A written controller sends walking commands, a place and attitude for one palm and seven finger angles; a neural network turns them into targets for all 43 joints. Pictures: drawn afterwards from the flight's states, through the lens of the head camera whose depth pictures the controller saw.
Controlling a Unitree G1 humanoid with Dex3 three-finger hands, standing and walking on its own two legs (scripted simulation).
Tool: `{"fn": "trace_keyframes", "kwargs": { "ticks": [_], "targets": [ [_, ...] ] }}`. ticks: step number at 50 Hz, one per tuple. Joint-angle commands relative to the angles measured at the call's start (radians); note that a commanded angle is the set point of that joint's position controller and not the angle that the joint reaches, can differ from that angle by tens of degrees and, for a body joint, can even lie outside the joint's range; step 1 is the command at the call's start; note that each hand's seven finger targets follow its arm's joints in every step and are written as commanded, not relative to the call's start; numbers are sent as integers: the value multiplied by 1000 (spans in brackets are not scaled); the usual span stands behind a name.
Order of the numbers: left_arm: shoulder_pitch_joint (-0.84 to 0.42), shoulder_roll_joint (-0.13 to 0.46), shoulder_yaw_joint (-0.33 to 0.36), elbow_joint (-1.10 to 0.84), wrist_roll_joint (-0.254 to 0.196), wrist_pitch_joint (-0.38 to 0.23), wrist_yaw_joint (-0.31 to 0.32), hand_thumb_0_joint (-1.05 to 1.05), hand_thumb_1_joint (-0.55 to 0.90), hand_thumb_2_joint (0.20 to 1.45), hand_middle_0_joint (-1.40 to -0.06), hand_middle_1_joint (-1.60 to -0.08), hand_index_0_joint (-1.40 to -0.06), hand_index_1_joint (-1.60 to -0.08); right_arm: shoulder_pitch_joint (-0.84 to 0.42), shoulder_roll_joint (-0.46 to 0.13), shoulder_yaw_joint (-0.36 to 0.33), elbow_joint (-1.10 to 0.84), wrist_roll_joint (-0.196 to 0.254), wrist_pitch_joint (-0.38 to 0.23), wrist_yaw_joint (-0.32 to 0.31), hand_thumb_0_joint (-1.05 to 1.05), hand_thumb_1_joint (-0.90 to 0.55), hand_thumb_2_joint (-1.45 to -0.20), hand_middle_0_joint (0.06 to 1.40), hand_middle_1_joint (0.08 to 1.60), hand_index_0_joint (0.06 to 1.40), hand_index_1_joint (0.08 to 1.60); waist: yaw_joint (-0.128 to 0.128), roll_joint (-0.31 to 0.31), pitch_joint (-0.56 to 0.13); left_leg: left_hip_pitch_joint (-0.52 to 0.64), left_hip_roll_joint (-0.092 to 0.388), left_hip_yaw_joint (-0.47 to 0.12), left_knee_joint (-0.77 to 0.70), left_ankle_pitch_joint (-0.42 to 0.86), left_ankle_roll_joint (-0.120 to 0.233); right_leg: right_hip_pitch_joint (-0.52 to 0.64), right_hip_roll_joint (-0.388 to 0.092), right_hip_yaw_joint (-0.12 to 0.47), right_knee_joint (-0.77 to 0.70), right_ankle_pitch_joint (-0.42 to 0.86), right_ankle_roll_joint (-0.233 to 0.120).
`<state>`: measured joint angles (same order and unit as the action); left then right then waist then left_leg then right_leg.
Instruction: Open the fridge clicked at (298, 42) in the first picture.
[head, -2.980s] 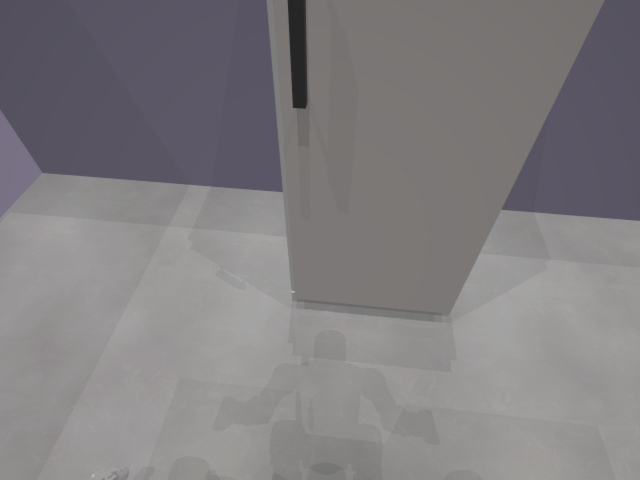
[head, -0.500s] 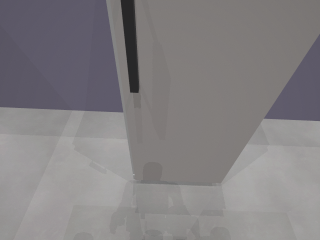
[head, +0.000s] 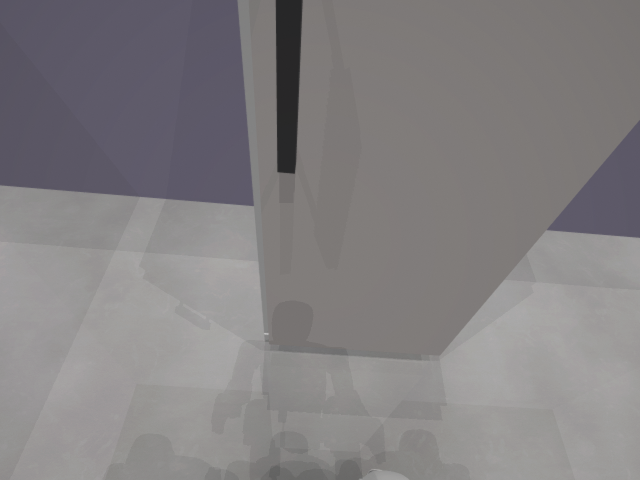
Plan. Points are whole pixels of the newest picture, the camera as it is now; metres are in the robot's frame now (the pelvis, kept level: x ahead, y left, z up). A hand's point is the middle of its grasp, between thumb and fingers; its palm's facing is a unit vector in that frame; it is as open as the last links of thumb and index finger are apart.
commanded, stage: come to a stop and stand still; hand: left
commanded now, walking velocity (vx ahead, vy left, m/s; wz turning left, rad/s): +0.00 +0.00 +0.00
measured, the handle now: (290, 40) +0.53 +0.08 +0.26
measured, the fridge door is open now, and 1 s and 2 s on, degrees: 0 0 0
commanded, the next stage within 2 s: look again from close up in 0.92 s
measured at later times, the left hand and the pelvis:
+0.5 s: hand out of the picture -0.06 +0.14 -0.17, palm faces +0.02 -0.99 -0.16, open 7.4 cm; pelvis -0.04 -0.01 +0.01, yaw -1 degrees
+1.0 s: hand out of the picture -0.08 +0.13 -0.17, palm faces +0.02 -0.99 -0.15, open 7.4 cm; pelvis -0.05 -0.01 +0.00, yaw +0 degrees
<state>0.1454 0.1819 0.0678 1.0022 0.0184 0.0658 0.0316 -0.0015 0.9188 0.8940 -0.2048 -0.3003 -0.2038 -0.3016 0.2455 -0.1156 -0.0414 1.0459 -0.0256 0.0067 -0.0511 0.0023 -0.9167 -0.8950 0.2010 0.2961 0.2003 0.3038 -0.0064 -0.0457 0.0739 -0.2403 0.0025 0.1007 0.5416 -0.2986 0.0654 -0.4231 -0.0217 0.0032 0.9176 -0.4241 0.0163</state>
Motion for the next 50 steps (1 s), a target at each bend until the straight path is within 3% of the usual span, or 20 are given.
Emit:
{"fn": "trace_keyframes", "kwargs": {
  "ticks": [1, 4, 6, 8, 9, 10, 11, 12, 13, 15, 20, 28, 44, 45, 46, 47, 48, 50],
  "targets": [
    [82, 32, -5, -13, 2, -26, -2, 0, 900, 900, -200, -300, -200, -300, 15, -144, -21, -34, 4, -24, -4, 0, -900, -900, 200, 300, 200, 300, 12, 165, -71, 117, 237, -198, -230, 485, 105, 18, -23, 4, -58, -2, 14],
    [67, 27, -21, -8, 0, -32, -2, 0, 900, 900, -200, -300, -200, -300, 63, -169, -27, -3, 5, -22, -1, 0, -900, -900, 200, 300, 200, 300, -19, 170, -107, 207, 249, -233, -227, 509, 109, 81, -26, -24, -247, -23, 13],
    [99, 36, -24, 15, -2, -41, 3, 0, 900, 900, -200, -300, -200, -300, 69, -169, -26, 11, 10, -23, 3, 0, -900, -900, 200, 300, 200, 300, -8, 150, -114, 207, 232, -226, -200, 562, 91, 153, -23, -31, -403, 58, 6],
    [172, 57, -28, 56, -3, -57, 9, 0, 900, 900, -200, -300, -200, -300, 58, -160, -20, 18, 20, -29, 8, 0, -900, -900, 200, 300, 200, 300, 15, 107, -142, 159, 185, -191, -158, 459, 28, 287, -50, -7, -601, 269, -3],
    [174, 77, -33, 70, -3, -66, 13, 0, 900, 900, -200, -300, -200, -300, 50, -136, -14, 17, 28, -31, 12, 0, -900, -900, 200, 300, 200, 300, 0, 59, -126, 110, 146, -156, -154, 352, -14, 313, -107, 55, -600, 361, -25],
    [157, 87, -38, 72, -5, -70, 13, 0, 900, 900, -200, -300, -200, -300, 45, -121, -7, 17, 29, -30, 17, 0, -900, -900, 200, 300, 200, 300, -12, 40, -94, 88, 120, -143, -185, 258, -36, 288, -145, 73, -585, 394, -41],
    [145, 86, -39, 78, -2, -73, 12, 0, 900, 900, -200, -300, -200, -300, 44, -117, -3, 23, 25, -25, 20, 0, -900, -900, 200, 300, 200, 300, -16, 8, -86, 94, 108, -134, -196, 273, -44, 272, -134, 65, -564, 412, -46],
    [148, 77, -42, 83, -4, -75, 11, 0, 900, 900, -200, -300, -200, -300, 35, -124, -1, 35, 20, -22, 19, 0, -900, -900, 200, 300, 200, 300, -11, -48, -74, 119, 108, -124, -193, 256, -45, 238, -120, 67, -570, 387, -43],
    [151, 67, -49, 89, -5, -75, 10, 0, 900, 900, -200, -300, -200, -300, 37, -132, -1, 42, 20, -22, 19, 0, -900, -900, 200, 300, 200, 300, -13, -57, -57, 136, 112, -120, -205, 225, -42, 209, -115, 65, -587, 330, -39],
    [159, 61, -54, 95, -6, -71, 9, 0, 900, 900, -200, -300, -200, -300, 39, -137, 5, 58, 20, -21, 21, 0, -900, -900, 200, 300, 200, 300, -12, -26, -13, 127, 113, -130, -240, 150, -39, 177, -101, 69, -614, 217, -35],
    [203, 51, -57, 114, -6, -71, 9, 0, 900, 900, -200, -300, -200, -300, 51, -126, 15, 82, 18, -15, 22, 0, -900, -900, 200, 300, 200, 300, -3, 8, 39, 92, 105, -128, -265, 52, -42, 148, -96, 72, -644, 121, -35],
    [249, 27, -57, 119, -6, -72, 11, 0, 900, 900, -200, -300, -200, -300, 103, -101, 16, 100, 14, -10, 20, 0, -900, -900, 200, 300, 200, 300, -2, 39, 54, 48, 101, -135, -261, -18, -44, 118, -86, 73, -650, 44, -39],
    [295, -13, -57, 130, -6, -81, 13, 0, 900, 900, -200, -300, -200, -300, 146, -70, 15, 110, 14, -20, 14, 0, -900, -900, 200, 300, 200, 300, 3, 39, 31, 31, 109, -138, -243, 15, -41, 128, -77, 64, -618, 106, -45],
    [319, 26, -72, 132, 17, -108, 43, 0, 900, 900, -200, -300, -200, -300, 31, -115, 27, 25, 13, -34, 32, 0, -900, -900, 200, 300, 200, 300, 38, 44, 73, -58, 106, -104, -28, 119, -71, 124, -109, 89, -611, 302, -53],
    [301, 59, -63, 117, 10, -130, 38, 0, 900, 900, -200, -300, -200, -300, 38, -85, 37, -16, 17, -39, 40, 0, -900, -900, 200, 300, 200, 300, -2, 33, 24, -26, 86, -102, -42, 123, -76, 136, -161, 110, -609, 432, -67],
    [275, 51, -64, 90, 2, -133, 35, 0, 900, 900, -200, -300, -200, -300, 125, -63, 39, -8, 9, -40, 36, 0, -900, -900, 200, 300, 200, 300, -27, -11, -89, 13, 74, -109, -47, 101, -64, 201, -154, 100, -560, 366, -80],
    [254, 44, -63, 76, -2, -131, 33, 0, 900, 900, -200, -300, -200, -300, 137, -79, 37, -5, 8, -44, 34, 0, -900, -900, 200, 300, 200, 300, -25, 1, -134, 31, 76, -118, -54, 166, -54, 218, -129, 77, -525, 354, -80],
    [259, 35, -61, 58, -5, -118, 28, 0, 900, 900, -200, -300, -200, -300, 122, -96, 32, -18, 10, -43, 29, 0, -900, -900, 200, 300, 200, 300, -11, 69, -108, 22, 92, -132, -68, 192, -40, 188, -98, 61, -500, 264, -77]
  ]
}}
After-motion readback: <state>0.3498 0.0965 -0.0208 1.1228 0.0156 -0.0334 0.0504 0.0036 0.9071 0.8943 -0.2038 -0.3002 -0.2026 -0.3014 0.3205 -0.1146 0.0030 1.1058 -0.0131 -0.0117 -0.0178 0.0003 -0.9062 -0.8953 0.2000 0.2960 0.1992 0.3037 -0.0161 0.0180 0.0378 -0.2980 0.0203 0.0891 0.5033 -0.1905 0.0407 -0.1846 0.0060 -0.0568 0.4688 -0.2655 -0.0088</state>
